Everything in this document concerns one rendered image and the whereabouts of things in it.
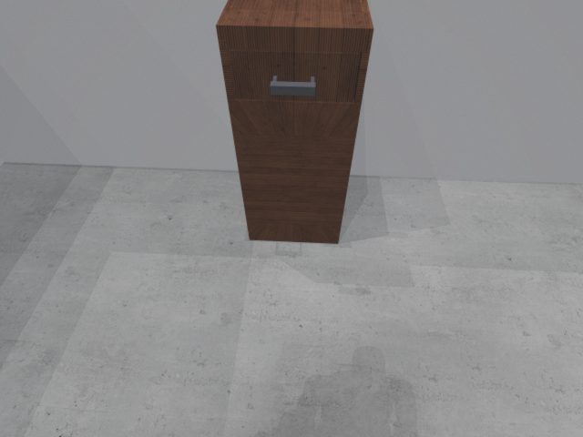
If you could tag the handle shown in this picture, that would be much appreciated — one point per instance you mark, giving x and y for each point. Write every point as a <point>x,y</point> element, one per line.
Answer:
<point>292,88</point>

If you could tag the cabinet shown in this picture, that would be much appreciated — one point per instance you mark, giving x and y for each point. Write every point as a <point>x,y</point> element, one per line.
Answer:
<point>294,157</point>

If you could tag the drawer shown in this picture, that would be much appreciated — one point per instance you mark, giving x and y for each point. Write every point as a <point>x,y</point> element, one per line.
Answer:
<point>334,73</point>

